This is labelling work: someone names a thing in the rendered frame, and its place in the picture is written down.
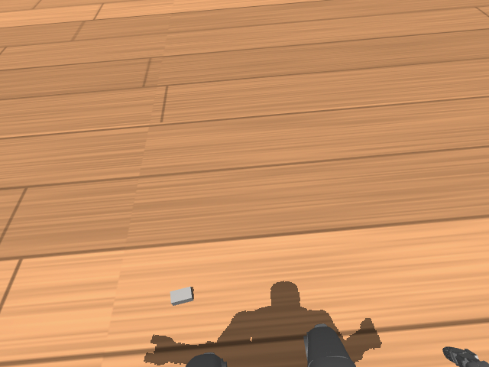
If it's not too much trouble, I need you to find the right robot hand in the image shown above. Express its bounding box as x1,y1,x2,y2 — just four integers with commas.
442,346,489,367

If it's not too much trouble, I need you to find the small box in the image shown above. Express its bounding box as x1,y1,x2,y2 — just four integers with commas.
170,287,193,306

